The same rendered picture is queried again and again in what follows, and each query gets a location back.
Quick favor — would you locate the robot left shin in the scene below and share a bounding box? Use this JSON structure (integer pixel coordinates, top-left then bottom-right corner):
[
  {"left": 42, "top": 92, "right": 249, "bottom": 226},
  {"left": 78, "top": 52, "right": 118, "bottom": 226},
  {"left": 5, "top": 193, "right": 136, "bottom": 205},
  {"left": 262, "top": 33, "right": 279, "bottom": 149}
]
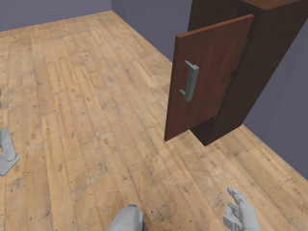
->
[{"left": 128, "top": 203, "right": 138, "bottom": 208}]

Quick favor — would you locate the handle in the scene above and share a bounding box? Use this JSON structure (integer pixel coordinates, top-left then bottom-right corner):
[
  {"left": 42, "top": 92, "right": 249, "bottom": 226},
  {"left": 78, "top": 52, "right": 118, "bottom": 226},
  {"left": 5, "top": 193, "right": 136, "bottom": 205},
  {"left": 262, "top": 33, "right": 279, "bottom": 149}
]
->
[{"left": 179, "top": 60, "right": 199, "bottom": 102}]

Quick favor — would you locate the left robot hand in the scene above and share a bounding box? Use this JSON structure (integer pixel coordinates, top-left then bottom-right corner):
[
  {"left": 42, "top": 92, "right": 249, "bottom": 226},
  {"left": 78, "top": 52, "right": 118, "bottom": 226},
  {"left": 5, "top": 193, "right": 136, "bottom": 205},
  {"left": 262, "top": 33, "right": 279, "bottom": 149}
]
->
[{"left": 0, "top": 88, "right": 21, "bottom": 177}]

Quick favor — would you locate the right robot hand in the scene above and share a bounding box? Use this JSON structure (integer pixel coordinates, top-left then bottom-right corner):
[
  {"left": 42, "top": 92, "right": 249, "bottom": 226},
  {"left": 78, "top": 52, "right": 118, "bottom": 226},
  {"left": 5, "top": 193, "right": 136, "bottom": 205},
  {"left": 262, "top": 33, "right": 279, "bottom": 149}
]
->
[{"left": 222, "top": 186, "right": 261, "bottom": 231}]

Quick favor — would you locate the cupboard door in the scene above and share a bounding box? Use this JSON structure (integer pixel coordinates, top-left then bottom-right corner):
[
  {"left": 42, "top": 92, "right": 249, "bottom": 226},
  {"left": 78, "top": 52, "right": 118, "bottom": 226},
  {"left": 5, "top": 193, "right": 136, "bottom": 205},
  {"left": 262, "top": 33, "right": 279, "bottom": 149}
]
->
[{"left": 164, "top": 14, "right": 255, "bottom": 141}]

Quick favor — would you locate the left robot thigh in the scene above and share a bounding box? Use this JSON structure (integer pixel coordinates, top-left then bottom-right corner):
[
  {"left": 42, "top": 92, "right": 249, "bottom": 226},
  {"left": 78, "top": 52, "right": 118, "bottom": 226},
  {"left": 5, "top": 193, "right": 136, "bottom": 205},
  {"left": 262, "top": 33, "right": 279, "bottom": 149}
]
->
[{"left": 107, "top": 206, "right": 143, "bottom": 231}]

